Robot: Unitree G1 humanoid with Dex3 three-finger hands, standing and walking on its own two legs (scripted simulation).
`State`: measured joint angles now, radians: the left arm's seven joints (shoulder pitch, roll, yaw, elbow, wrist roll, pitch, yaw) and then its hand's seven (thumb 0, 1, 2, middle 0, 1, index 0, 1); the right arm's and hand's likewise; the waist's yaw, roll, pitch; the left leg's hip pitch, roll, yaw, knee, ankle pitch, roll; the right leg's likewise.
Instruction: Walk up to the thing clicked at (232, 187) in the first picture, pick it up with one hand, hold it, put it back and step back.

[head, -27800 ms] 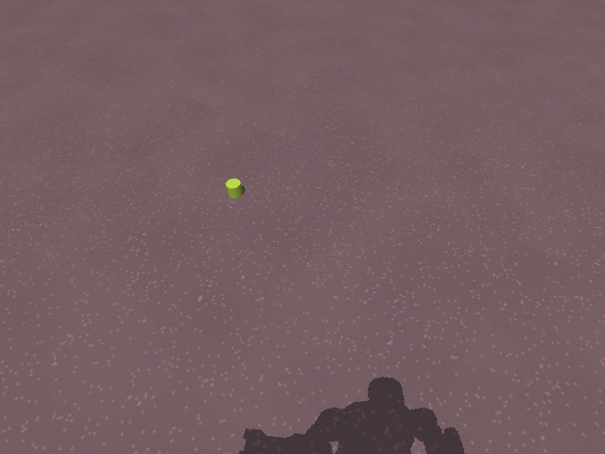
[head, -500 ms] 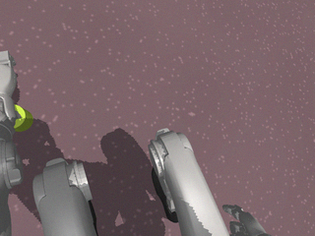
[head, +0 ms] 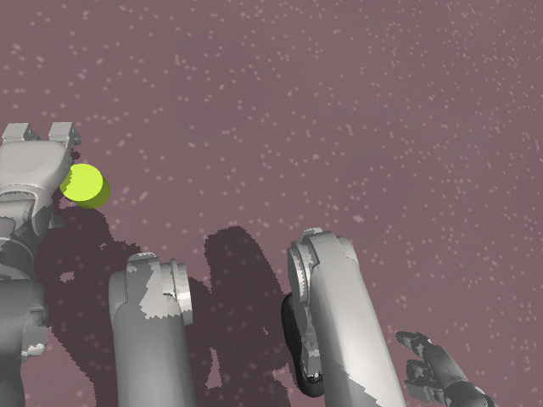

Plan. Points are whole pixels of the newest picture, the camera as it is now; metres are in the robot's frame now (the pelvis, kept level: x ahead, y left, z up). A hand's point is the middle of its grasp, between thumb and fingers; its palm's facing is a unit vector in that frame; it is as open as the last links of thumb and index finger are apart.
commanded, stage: approach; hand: left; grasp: from above
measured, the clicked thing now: (86, 187) +0.48 +0.28 -0.30
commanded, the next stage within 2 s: rest palm in 0.16 s
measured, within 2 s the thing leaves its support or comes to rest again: neither
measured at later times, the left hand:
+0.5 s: hand (47, 184) +0.45 +0.31 -0.20, palm faces -0.53 -0.09 -0.85, open 13.9 cm
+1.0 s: hand (75, 178) +0.48 +0.28 -0.24, palm faces -0.41 -0.06 -0.91, open 13.9 cm
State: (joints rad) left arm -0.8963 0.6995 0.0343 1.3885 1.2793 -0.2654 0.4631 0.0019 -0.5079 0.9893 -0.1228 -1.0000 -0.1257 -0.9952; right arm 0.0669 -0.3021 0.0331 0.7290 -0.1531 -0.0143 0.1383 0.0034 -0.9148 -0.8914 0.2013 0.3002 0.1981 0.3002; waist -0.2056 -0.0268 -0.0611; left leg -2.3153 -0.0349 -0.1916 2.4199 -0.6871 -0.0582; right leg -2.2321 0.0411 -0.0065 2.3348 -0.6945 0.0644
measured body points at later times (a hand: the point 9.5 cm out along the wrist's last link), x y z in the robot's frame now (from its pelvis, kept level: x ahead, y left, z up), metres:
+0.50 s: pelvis +0.00 +0.01 -0.01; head +0.25 +0.08 +0.36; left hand +0.48 +0.31 -0.15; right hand +0.02 -0.25 -0.10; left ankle +0.07 +0.14 -0.29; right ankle +0.10 -0.14 -0.29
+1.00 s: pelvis +0.00 +0.01 -0.03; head +0.27 +0.09 +0.32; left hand +0.49 +0.28 -0.19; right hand +0.04 -0.27 -0.11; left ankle +0.07 +0.14 -0.29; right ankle +0.10 -0.14 -0.29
